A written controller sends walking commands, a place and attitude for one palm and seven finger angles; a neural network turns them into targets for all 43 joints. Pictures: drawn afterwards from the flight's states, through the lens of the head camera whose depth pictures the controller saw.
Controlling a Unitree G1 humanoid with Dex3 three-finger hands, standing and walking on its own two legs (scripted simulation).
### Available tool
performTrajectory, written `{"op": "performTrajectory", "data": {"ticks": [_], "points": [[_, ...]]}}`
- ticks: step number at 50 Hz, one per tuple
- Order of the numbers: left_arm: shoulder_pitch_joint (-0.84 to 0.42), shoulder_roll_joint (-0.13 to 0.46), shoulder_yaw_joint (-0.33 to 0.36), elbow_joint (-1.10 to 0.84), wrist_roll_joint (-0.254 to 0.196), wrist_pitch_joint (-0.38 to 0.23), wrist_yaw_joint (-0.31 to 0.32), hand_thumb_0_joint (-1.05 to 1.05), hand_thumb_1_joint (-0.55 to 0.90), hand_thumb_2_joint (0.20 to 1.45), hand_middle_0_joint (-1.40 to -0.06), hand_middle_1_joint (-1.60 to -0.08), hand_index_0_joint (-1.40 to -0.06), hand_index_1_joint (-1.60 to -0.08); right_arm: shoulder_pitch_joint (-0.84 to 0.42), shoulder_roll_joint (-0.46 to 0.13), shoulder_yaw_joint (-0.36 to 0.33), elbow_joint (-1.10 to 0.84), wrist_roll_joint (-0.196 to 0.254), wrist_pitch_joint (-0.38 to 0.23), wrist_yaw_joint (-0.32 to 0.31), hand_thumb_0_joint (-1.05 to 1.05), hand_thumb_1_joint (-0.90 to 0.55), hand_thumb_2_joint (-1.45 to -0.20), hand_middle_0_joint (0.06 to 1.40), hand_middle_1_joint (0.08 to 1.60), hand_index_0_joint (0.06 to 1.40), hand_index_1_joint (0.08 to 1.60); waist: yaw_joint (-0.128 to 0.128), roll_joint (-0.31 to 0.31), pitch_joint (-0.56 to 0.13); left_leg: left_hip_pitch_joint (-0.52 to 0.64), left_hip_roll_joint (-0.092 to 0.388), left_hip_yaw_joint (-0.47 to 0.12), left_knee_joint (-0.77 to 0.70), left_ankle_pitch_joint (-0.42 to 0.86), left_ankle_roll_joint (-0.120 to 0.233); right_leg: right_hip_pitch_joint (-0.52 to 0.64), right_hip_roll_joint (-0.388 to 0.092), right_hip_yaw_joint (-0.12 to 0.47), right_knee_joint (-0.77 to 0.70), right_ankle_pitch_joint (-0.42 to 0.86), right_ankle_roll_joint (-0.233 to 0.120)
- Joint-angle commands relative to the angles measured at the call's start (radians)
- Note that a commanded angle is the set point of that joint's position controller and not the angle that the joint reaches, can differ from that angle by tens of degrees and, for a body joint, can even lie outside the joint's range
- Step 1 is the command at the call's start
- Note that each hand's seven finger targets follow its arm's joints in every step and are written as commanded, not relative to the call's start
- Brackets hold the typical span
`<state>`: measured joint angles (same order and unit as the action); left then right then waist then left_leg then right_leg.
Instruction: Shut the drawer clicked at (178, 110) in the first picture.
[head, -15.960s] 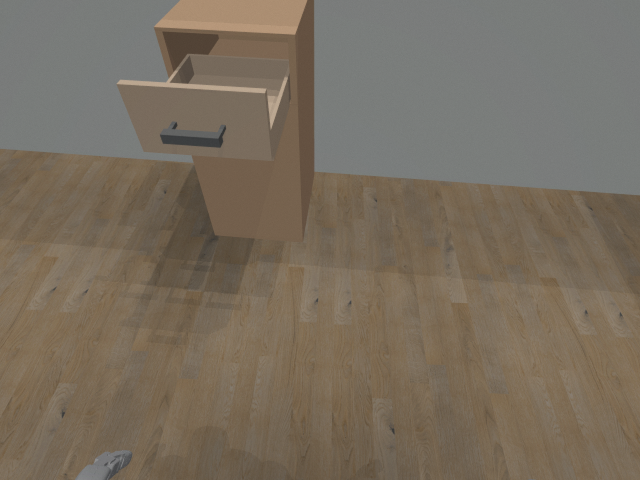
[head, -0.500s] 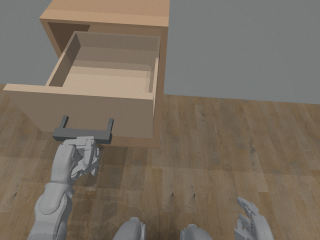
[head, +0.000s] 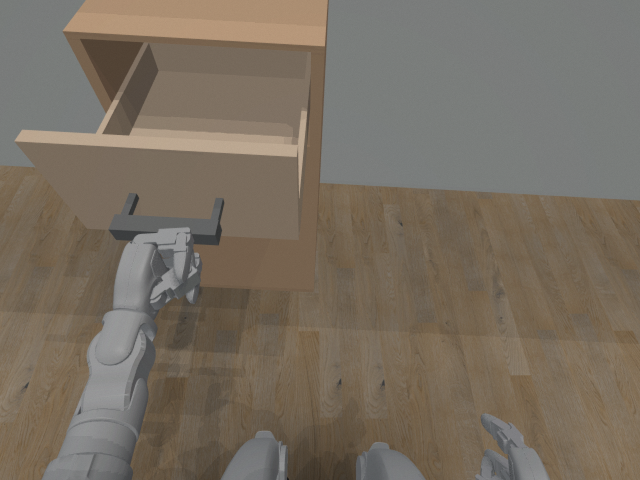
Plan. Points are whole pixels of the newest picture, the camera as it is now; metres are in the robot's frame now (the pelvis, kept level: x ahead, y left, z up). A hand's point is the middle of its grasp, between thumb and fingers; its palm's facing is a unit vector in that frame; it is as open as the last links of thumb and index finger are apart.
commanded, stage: push the drawer shut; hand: left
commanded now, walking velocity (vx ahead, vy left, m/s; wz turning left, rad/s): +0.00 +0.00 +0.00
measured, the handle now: (171, 216) +0.43 +0.21 +0.04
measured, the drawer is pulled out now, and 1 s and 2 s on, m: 0.21 0.08 0.00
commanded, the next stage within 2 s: none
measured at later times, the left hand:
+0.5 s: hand (204, 230) +0.41 +0.17 +0.04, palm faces -0.03 -1.00 -0.04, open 3.3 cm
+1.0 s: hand (213, 189) +0.48 +0.17 +0.04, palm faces -0.02 -1.00 -0.03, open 3.2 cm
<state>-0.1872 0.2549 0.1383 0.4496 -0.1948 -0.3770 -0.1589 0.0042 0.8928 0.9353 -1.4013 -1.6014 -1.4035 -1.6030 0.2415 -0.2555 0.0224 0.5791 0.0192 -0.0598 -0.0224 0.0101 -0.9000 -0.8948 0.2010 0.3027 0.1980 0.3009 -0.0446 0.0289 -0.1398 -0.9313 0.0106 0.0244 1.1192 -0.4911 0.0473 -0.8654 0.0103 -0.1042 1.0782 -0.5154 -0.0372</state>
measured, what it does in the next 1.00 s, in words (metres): stands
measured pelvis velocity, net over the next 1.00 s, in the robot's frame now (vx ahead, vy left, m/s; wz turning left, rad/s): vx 0.00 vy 0.00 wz -0.03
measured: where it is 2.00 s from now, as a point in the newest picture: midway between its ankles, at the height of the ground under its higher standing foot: outside the picture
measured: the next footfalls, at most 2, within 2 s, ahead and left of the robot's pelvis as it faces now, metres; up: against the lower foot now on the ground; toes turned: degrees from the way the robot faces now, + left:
none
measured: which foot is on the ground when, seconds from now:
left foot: down 0.00-1.00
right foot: down 0.00-1.00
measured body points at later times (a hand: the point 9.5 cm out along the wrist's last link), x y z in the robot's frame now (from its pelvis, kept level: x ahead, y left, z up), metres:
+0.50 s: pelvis +0.00 +0.00 +0.00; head +0.10 +0.01 +0.44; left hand +0.41 +0.22 +0.05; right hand +0.08 -0.27 -0.11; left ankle +0.03 +0.09 -0.66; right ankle +0.00 -0.10 -0.66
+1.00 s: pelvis +0.00 +0.00 -0.01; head +0.13 +0.02 +0.42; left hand +0.48 +0.22 +0.04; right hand +0.03 -0.26 -0.13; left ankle +0.03 +0.09 -0.66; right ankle +0.00 -0.10 -0.66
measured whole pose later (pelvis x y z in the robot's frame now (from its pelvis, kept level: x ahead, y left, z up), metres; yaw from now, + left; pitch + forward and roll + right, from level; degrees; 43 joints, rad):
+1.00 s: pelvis +0.00 +0.00 -0.01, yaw -2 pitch +23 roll -3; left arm -0.78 0.40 0.32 1.08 -0.11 -0.47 -0.19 0.01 0.86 0.92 -1.40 -1.60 -1.40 -1.60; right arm 0.33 -0.26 0.03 0.64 -0.01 0.03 0.01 0.01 -0.90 -0.89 0.20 0.30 0.20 0.30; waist -0.14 0.03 -0.13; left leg -1.07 0.03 0.04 1.16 -0.49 0.06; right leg -1.01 0.03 -0.09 1.11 -0.50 -0.03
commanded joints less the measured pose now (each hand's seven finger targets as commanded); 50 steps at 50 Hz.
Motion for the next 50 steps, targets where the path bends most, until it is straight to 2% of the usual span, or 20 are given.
{"op": "performTrajectory", "data": {"ticks": [1, 3, 4, 5, 10, 15, 18, 21, 23, 26, 29, 30, 32, 35, 36, 39, 40, 41, 42, 50], "points": [[-0.371, 0.154, 0.07, -0.158, -0.001, -0.078, 0.003, 0.0, 0.9, 0.9, -1.4, -1.6, -1.4, -1.6, 0.03, -0.144, -0.056, -0.099, 0.006, -0.031, -0.008, 0.0, -0.9, -0.9, 0.2, 0.3, 0.2, 0.3, -0.036, 0.017, -0.323, 0.253, 0.002, -0.081, -0.154, 0.243, -0.024, 0.113, 0.005, 0.084, -0.15, 0.243, 0.009], [-0.406, 0.145, 0.061, -0.119, 0.002, -0.08, -0.001, 0.0, 0.9, 0.9, -1.4, -1.6, -1.4, -1.6, 0.038, -0.144, -0.054, -0.092, 0.006, -0.028, -0.005, 0.0, -0.9, -0.9, 0.2, 0.3, 0.2, 0.3, -0.044, 0.026, -0.321, 0.258, 0.003, -0.083, -0.152, 0.242, -0.023, 0.096, 0.007, 0.083, -0.149, 0.238, 0.009], [-0.438, 0.176, 0.082, -0.114, 0.003, -0.085, -0.001, 0.0, 0.9, 0.9, -1.4, -1.6, -1.4, -1.6, 0.041, -0.147, -0.056, -0.087, 0.005, -0.025, -0.006, 0.0, -0.9, -0.9, 0.2, 0.3, 0.2, 0.3, -0.042, 0.028, -0.328, 0.256, 0.004, -0.083, -0.15, 0.241, -0.025, 0.101, 0.007, 0.088, -0.148, 0.239, 0.008], [-0.44, 0.151, 0.064, -0.093, 0.004, -0.085, -0.004, 0.0, 0.9, 0.9, -1.4, -1.6, -1.4, -1.6, 0.047, -0.144, -0.055, -0.088, 0.005, -0.023, -0.004, 0.0, -0.9, -0.9, 0.2, 0.3, 0.2, 0.3, -0.044, 0.03, -0.33, 0.259, 0.001, -0.081, -0.153, 0.243, -0.025, 0.103, 0.007, 0.085, -0.15, 0.241, 0.009], [-0.556, 0.202, 0.102, -0.011, 0.004, -0.091, -0.016, 0.0, 0.9, 0.9, -1.4, -1.6, -1.4, -1.6, 0.066, -0.149, -0.054, -0.069, 0.005, -0.012, -0.006, 0.0, -0.9, -0.9, 0.2, 0.3, 0.2, 0.3, -0.055, 0.014, -0.347, 0.231, 0.0, -0.077, -0.142, 0.231, -0.02, 0.115, 0.007, 0.097, -0.152, 0.244, 0.012], [-0.591, 0.211, 0.116, 0.033, 0.003, -0.099, -0.025, 0.0, 0.9, 0.9, -1.4, -1.6, -1.4, -1.6, 0.091, -0.151, -0.059, -0.06, 0.003, -0.002, -0.001, 0.0, -0.9, -0.9, 0.2, 0.3, 0.2, 0.3, -0.051, 0.028, -0.394, 0.261, 0.003, -0.076, -0.137, 0.289, -0.022, 0.127, 0.008, 0.097, -0.144, 0.297, 0.011], [-0.606, 0.244, 0.145, 0.072, 0.007, -0.104, -0.026, 0.0, 0.9, 0.9, -1.4, -1.6, -1.4, -1.6, 0.105, -0.154, -0.06, -0.053, 0.002, 0.006, 0.001, 0.0, -0.9, -0.9, 0.2, 0.3, 0.2, 0.3, -0.051, 0.022, -0.396, 0.248, 0.003, -0.072, -0.135, 0.301, -0.021, 0.137, 0.009, 0.101, -0.143, 0.315, 0.011], [-0.636, 0.218, 0.127, 0.085, 0.006, -0.113, -0.026, 0.0, 0.9, 0.9, -1.4, -1.6, -1.4, -1.6, 0.112, -0.151, -0.062, -0.052, 0.002, 0.012, 0.007, 0.0, -0.9, -0.9, 0.2, 0.3, 0.2, 0.3, -0.059, 0.025, -0.394, 0.255, 0.003, -0.069, -0.137, 0.297, -0.021, 0.128, 0.01, 0.101, -0.15, 0.311, 0.013], [-0.648, 0.246, 0.151, 0.127, 0.012, -0.117, -0.025, 0.0, 0.9, 0.9, -1.4, -1.6, -1.4, -1.6, 0.121, -0.154, -0.059, -0.047, -0.001, 0.018, 0.007, 0.0, -0.9, -0.9, 0.2, 0.3, 0.2, 0.3, -0.056, 0.036, -0.379, 0.25, 0.003, -0.072, -0.137, 0.3, -0.022, 0.114, 0.014, 0.098, -0.145, 0.306, 0.009], [-0.722, 0.238, 0.143, 0.165, 0.017, -0.127, -0.022, 0.0, 0.9, 0.9, -1.4, -1.6, -1.4, -1.6, 0.13, -0.152, -0.06, -0.038, -0.001, 0.024, 0.009, 0.0, -0.9, -0.9, 0.2, 0.3, 0.2, 0.3, -0.074, 0.015, -0.354, 0.227, 0.003, -0.071, -0.135, 0.264, -0.019, 0.099, 0.015, 0.1, -0.15, 0.278, 0.012], [-0.785, 0.299, 0.186, 0.204, 0.026, -0.139, -0.024, 0.0, 0.9, 0.9, -1.4, -1.6, -1.4, -1.6, 0.146, -0.161, -0.059, -0.029, -0.006, 0.032, 0.007, 0.0, -0.9, -0.9, 0.2, 0.3, 0.2, 0.3, -0.075, 0.023, -0.383, 0.228, 0.005, -0.077, -0.125, 0.272, -0.018, 0.091, 0.016, 0.103, -0.138, 0.279, 0.011], [-0.793, 0.265, 0.16, 0.215, 0.026, -0.141, -0.027, 0.0, 0.9, 0.9, -1.4, -1.6, -1.4, -1.6, 0.145, -0.155, -0.059, -0.031, -0.005, 0.033, 0.008, 0.0, -0.9, -0.9, 0.2, 0.3, 0.2, 0.3, -0.085, 0.028, -0.388, 0.235, 0.003, -0.073, -0.123, 0.271, -0.016, 0.084, 0.016, 0.104, -0.142, 0.279, 0.014], [-0.837, 0.301, 0.183, 0.23, 0.03, -0.148, -0.031, 0.0, 0.9, 0.9, -1.4, -1.6, -1.4, -1.6, 0.157, -0.162, -0.059, -0.022, -0.009, 0.037, 0.008, 0.0, -0.9, -0.9, 0.2, 0.3, 0.2, 0.3, -0.085, 0.063, -0.407, 0.249, 0.004, -0.079, -0.116, 0.283, -0.018, 0.066, 0.017, 0.101, -0.13, 0.278, 0.01], [-0.909, 0.273, 0.161, 0.278, 0.033, -0.151, -0.032, 0.0, 0.9, 0.9, -1.4, -1.6, -1.4, -1.6, 0.163, -0.162, -0.058, -0.01, -0.011, 0.042, 0.01, 0.0, -0.9, -0.9, 0.2, 0.3, 0.2, 0.3, -0.105, 0.067, -0.4, 0.273, 0.01, -0.091, -0.115, 0.275, -0.02, 0.014, 0.02, 0.09, -0.132, 0.251, 0.012], [-0.901, 0.303, 0.188, 0.303, 0.036, -0.149, -0.03, 0.0, 0.9, 0.9, -1.4, -1.6, -1.4, -1.6, 0.169, -0.166, -0.059, -0.01, -0.013, 0.044, 0.01, 0.0, -0.9, -0.9, 0.2, 0.3, 0.2, 0.3, -0.094, 0.061, -0.406, 0.252, 0.008, -0.088, -0.113, 0.266, -0.02, 0.03, 0.02, 0.094, -0.131, 0.243, 0.011], [-0.972, 0.328, 0.195, 0.341, 0.048, -0.155, -0.027, 0.0, 0.9, 0.9, -1.4, -1.6, -1.4, -1.6, 0.186, -0.171, -0.056, -0.002, -0.015, 0.052, 0.009, 0.0, -0.9, -0.9, 0.2, 0.3, 0.2, 0.3, -0.111, 0.055, -0.417, 0.254, 0.011, -0.098, -0.107, 0.279, -0.018, 0.01, 0.022, 0.091, -0.122, 0.248, 0.011], [-0.974, 0.306, 0.179, 0.357, 0.052, -0.155, -0.028, 0.0, 0.9, 0.9, -1.4, -1.6, -1.4, -1.6, 0.186, -0.167, -0.056, -0.004, -0.016, 0.054, 0.011, 0.0, -0.9, -0.9, 0.2, 0.3, 0.2, 0.3, -0.112, 0.082, -0.419, 0.268, 0.011, -0.097, -0.108, 0.281, -0.019, -0.005, 0.023, 0.089, -0.122, 0.242, 0.01], [-0.99, 0.303, 0.18, 0.367, 0.05, -0.154, -0.025, 0.0, 0.9, 0.9, -1.4, -1.6, -1.4, -1.6, 0.19, -0.169, -0.056, -0.002, -0.017, 0.056, 0.013, 0.0, -0.9, -0.9, 0.2, 0.3, 0.2, 0.3, -0.12, 0.066, -0.418, 0.264, 0.011, -0.096, -0.103, 0.277, -0.016, -0.01, 0.024, 0.089, -0.126, 0.24, 0.011], [-1.012, 0.331, 0.196, 0.375, 0.056, -0.158, -0.025, 0.0, 0.9, 0.9, -1.4, -1.6, -1.4, -1.6, 0.2, -0.175, -0.056, 0.004, -0.021, 0.058, 0.012, 0.0, -0.9, -0.9, 0.2, 0.3, 0.2, 0.3, -0.121, 0.076, -0.429, 0.278, 0.014, -0.106, -0.1, 0.301, -0.018, -0.022, 0.026, 0.082, -0.113, 0.251, 0.008], [-1.061, 0.368, 0.224, 0.44, 0.077, -0.155, -0.017, 0.0, 0.9, 0.9, -1.4, -1.6, -1.4, -1.6, 0.235, -0.179, -0.054, 0.002, -0.03, 0.086, 0.021, 0.0, -0.9, -0.9, 0.2, 0.3, 0.2, 0.3, -0.133, 0.079, -0.465, 0.265, 0.016, -0.101, -0.083, 0.337, -0.015, -0.017, 0.031, 0.087, -0.11, 0.282, 0.012]]}}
